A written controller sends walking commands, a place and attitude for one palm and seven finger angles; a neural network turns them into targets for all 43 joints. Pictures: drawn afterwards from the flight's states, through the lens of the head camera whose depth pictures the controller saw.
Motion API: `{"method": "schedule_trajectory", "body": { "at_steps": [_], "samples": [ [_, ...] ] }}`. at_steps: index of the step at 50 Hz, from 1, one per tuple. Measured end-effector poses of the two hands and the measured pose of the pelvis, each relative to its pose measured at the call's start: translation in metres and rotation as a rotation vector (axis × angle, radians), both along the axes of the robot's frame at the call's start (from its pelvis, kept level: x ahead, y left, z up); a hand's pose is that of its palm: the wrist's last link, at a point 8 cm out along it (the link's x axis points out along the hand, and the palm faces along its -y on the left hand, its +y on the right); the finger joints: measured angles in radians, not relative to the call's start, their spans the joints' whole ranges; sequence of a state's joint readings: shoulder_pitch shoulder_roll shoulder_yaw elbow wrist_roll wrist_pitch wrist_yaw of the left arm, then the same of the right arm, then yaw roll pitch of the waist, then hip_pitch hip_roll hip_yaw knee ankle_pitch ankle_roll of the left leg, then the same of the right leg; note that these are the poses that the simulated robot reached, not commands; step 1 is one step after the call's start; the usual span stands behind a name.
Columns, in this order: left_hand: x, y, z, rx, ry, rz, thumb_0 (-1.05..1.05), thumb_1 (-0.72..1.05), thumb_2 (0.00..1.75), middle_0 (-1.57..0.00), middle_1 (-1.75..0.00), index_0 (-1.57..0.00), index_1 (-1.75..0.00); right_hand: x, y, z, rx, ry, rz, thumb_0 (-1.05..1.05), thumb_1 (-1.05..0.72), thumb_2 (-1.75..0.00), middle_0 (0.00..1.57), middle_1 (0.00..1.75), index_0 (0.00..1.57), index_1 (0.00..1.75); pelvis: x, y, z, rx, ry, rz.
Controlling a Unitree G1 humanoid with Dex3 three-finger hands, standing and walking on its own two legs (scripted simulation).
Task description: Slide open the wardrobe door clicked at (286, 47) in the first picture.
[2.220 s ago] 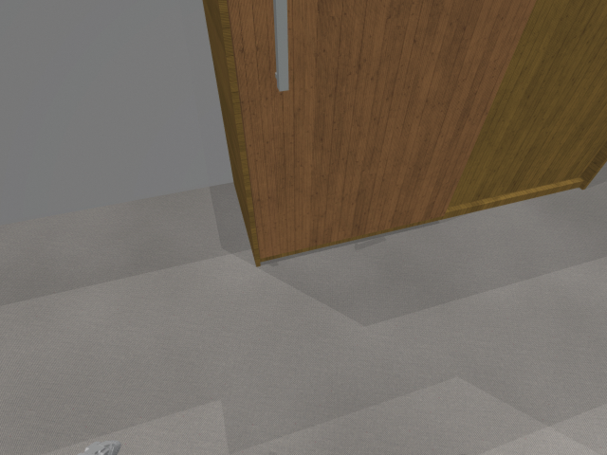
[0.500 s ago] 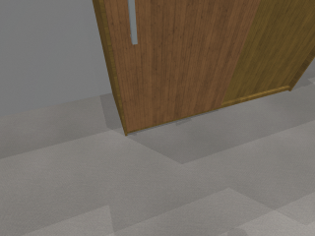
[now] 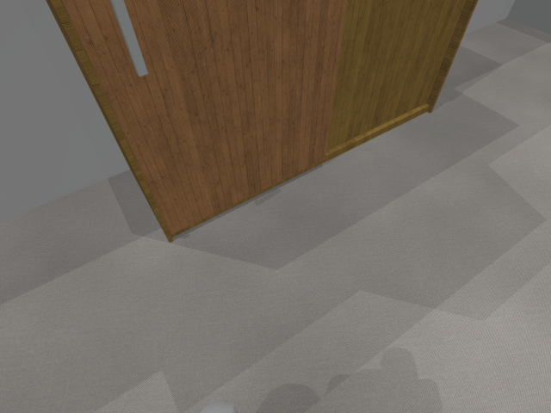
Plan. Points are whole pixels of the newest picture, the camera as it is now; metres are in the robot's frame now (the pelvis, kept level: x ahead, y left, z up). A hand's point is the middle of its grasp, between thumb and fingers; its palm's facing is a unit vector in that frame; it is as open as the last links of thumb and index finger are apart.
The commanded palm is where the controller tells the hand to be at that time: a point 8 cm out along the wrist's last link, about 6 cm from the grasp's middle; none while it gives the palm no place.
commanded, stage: walk to a spot facing it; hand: left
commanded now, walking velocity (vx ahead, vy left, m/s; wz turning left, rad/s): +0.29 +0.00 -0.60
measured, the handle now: (116, 3) +0.88 +0.46 +0.18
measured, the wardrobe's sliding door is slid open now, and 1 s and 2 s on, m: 0.00 0.00 0.00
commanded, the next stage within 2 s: turn to face it in 1.22 s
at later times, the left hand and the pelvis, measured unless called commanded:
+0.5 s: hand (199, 329) +0.28 +0.18 -0.17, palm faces -0.33 -0.93 -0.17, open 7.4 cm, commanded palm none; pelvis +0.11 +0.02 -0.01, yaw -19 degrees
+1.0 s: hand (264, 255) +0.45 +0.08 -0.17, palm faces -0.48 -0.85 -0.21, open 7.3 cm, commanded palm none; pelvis +0.30 -0.07 -0.01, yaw -34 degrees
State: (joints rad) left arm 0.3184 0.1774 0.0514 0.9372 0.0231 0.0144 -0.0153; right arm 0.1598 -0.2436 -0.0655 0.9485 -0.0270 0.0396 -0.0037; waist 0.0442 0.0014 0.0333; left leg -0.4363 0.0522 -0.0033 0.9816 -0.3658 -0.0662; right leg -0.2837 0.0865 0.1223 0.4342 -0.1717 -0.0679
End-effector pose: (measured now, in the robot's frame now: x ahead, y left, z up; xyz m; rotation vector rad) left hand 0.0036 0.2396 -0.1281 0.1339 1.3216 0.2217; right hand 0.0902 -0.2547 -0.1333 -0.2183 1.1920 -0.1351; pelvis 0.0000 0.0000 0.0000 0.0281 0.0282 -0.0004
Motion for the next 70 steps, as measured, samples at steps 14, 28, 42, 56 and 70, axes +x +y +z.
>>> {"method": "schedule_trajectory", "body": {
  "at_steps": [14, 28, 42, 56, 70],
  "samples": [
    [0.103, 0.07, -0.014, -0.015, -0.041, -0.186, 0.01, 0.9, 0.9, -0.2, -0.3, -0.2, -0.3, -0.022, 0.04, 0.024, -0.074, -0.085, -0.172, 0.0, -0.91, -0.89, 0.2, 0.3, 0.2, 0.3, 0.044, 0.046, -0.002, -0.053, -0.011, -0.178],
    [0.338, -0.054, -0.025, -0.104, -0.169, -0.552, 0.01, 0.91, 0.9, -0.2, -0.3, -0.19, -0.3, -0.132, 0.092, 0.001, 0.058, 0.371, -0.542, 0.0, -0.91, -0.89, 0.2, 0.3, 0.2, 0.3, 0.135, 0.008, -0.017, -0.065, -0.02, -0.375],
    [0.428, -0.138, -0.022, -0.065, -0.149, -0.668, 0.0, 0.92, 0.9, -0.21, -0.3, -0.2, -0.3, 0.037, -0.018, -0.012, 0.031, 0.079, -0.634, 0.01, -0.91, -0.89, 0.2, 0.3, 0.2, 0.3, 0.232, -0.057, -0.015, -0.051, -0.022, -0.519],
    [0.505, -0.1, -0.032, -0.023, 0.002, -0.619, 0.01, 0.91, 0.9, -0.2, -0.3, -0.2, -0.3, 0.249, -0.079, 0.018, -0.08, -0.231, -0.553, 0.0, -0.91, -0.89, 0.2, 0.3, 0.2, 0.3, 0.361, -0.069, -0.017, -0.053, -0.012, -0.669],
    [0.647, -0.23, -0.02, -0.073, -0.048, -0.899, 0.01, 0.91, 0.9, -0.2, -0.3, -0.2, -0.3, 0.169, -0.047, 0.007, -0.027, 0.081, -0.906, -0.01, -0.93, -0.89, 0.2, 0.3, 0.21, 0.3, 0.425, -0.11, -0.005, -0.069, -0.013, -0.839]
  ]
}}
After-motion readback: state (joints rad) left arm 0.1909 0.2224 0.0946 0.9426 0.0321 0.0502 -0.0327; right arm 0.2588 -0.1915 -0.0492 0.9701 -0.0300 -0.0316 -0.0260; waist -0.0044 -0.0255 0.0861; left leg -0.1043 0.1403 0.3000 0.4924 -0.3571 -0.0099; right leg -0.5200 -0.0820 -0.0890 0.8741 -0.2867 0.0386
